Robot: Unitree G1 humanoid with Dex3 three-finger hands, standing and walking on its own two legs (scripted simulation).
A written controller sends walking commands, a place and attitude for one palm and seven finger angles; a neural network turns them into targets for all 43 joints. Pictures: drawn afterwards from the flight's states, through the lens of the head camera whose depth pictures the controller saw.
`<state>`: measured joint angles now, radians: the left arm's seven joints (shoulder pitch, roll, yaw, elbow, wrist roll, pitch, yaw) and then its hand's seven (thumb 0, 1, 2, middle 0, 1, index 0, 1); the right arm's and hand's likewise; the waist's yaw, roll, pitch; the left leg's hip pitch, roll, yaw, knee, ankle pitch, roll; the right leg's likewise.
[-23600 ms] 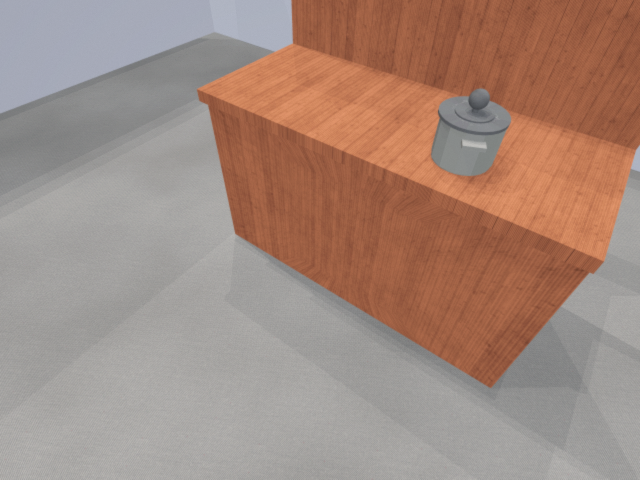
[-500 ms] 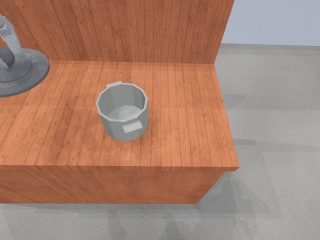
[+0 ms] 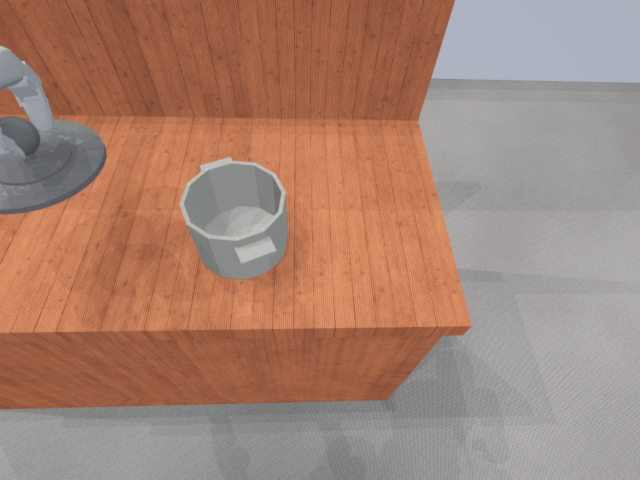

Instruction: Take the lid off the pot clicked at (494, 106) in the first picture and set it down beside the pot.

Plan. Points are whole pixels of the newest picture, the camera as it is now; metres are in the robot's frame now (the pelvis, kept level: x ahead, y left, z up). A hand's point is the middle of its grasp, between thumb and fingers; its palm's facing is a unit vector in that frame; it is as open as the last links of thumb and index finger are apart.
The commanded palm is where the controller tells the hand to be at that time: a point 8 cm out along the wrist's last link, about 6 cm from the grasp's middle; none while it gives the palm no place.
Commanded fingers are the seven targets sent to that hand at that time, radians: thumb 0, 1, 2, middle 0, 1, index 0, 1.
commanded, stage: lower the lid onto the table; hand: left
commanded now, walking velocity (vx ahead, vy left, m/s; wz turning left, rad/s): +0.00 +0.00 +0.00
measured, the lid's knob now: (15, 136) +0.48 +0.35 +0.15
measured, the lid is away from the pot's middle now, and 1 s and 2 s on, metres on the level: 0.23 0.23 0.24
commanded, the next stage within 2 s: none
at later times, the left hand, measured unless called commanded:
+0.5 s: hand (21, 148) +0.46 +0.34 +0.14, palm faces -0.41 -0.11 -0.90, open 7.4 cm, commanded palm +0.50 +0.34 +0.22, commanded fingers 0.00 0.64 0.96 -0.91 -1.05 -0.90 -1.06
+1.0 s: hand (26, 169) +0.46 +0.35 +0.12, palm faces -0.42 -0.12 -0.90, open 7.4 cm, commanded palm +0.49 +0.34 +0.18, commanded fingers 0.00 0.64 0.96 -0.91 -1.05 -0.90 -1.06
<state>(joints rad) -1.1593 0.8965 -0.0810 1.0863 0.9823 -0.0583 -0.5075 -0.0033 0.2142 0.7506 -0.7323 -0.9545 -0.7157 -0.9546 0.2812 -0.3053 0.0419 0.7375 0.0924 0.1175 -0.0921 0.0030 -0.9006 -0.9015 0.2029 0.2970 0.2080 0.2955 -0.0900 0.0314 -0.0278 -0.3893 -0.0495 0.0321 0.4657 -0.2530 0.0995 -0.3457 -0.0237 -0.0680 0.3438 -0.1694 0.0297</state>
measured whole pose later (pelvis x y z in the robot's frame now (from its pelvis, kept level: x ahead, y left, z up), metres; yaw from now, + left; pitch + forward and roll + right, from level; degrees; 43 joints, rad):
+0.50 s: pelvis +0.00 +0.00 +0.00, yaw -1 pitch +12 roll -3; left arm -1.11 0.91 -0.04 1.12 0.99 -0.12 -0.48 0.00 0.22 0.75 -0.73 -0.95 -0.71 -0.96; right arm 0.29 -0.30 0.04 0.74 0.09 0.13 -0.10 0.00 -0.90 -0.90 0.20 0.30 0.21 0.30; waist -0.11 0.02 -0.04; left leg -0.44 -0.04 0.04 0.51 -0.28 0.10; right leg -0.39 -0.01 -0.06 0.37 -0.18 0.03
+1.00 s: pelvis +0.00 +0.00 -0.01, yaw -1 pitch +13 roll -3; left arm -1.05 0.91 0.01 1.13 1.00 -0.18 -0.44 0.00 0.22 0.75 -0.73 -0.95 -0.71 -0.96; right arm 0.30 -0.30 0.04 0.73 0.09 0.15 -0.10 0.00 -0.90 -0.90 0.20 0.30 0.21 0.30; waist -0.11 0.02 -0.05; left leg -0.48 -0.03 0.05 0.55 -0.29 0.10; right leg -0.43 -0.01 -0.05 0.41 -0.19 0.03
